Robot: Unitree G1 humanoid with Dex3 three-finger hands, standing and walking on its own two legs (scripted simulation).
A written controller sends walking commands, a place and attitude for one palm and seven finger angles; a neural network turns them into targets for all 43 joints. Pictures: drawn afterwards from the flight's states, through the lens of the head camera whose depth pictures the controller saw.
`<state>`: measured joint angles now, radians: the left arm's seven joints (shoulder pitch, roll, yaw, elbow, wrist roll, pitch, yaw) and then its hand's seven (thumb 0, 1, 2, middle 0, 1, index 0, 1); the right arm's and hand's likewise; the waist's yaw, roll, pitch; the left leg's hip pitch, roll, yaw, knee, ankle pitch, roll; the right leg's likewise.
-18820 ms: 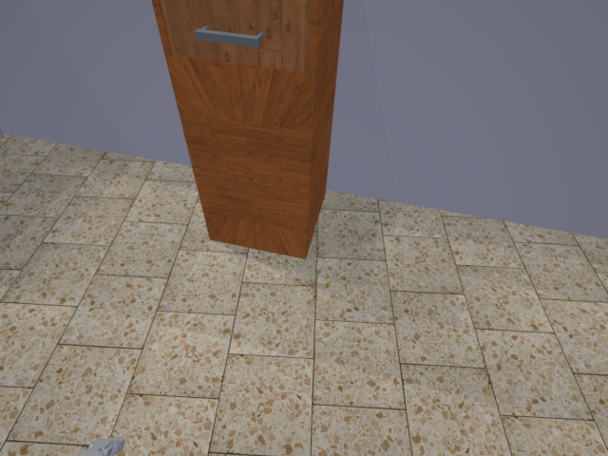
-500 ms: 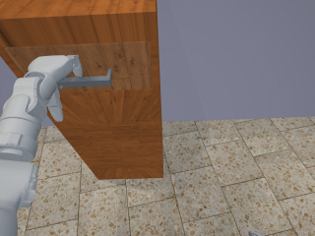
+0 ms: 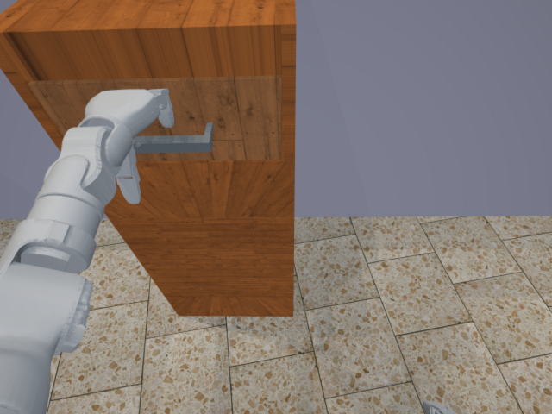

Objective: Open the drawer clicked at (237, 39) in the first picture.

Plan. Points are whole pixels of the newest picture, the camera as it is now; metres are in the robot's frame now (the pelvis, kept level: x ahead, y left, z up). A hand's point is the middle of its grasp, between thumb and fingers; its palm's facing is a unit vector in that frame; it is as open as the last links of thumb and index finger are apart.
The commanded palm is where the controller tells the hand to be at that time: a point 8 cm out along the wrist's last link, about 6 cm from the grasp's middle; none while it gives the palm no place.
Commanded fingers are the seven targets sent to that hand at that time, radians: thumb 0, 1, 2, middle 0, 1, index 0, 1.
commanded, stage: lower the fingers behind the handle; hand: left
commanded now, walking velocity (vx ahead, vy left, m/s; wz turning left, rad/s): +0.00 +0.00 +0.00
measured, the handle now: (163, 136) +0.52 +0.20 +0.12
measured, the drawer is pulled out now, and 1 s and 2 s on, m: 0.00 0.00 0.00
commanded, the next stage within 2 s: close the thumb around the handle in 1.38 s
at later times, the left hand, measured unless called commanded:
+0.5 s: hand (144, 148) +0.47 +0.21 +0.14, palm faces -0.06 +0.01 -1.00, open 13.6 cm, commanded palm +0.45 +0.22 +0.19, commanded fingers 0.00 -0.50 0.30 -0.30 -1.20 -0.30 -1.20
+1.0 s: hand (144, 160) +0.47 +0.22 +0.11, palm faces -0.02 +0.01 -1.00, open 13.6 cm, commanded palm +0.45 +0.22 +0.16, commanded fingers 0.00 -0.50 0.30 -0.30 -1.20 -0.30 -1.20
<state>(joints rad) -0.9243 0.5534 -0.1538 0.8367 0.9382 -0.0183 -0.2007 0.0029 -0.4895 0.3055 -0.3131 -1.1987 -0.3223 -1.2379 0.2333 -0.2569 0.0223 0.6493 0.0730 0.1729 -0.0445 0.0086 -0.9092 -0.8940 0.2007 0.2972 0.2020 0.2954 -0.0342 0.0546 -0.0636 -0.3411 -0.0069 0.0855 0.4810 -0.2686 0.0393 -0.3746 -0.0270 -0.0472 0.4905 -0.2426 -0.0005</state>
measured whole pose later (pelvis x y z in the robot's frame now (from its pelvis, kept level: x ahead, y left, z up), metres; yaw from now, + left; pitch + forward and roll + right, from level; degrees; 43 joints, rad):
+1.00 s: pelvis +0.00 -0.01 -0.01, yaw +0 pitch +12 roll +0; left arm -0.86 0.55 -0.09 0.91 1.01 -0.06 0.08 0.00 -0.49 0.31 -0.33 -1.20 -0.34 -1.26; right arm 0.31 -0.27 -0.04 0.70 0.04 0.15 -0.04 0.01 -0.91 -0.89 0.20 0.30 0.20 0.30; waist -0.05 0.05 -0.09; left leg -0.48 0.02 0.07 0.58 -0.31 0.02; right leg -0.50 -0.01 -0.06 0.57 -0.28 -0.02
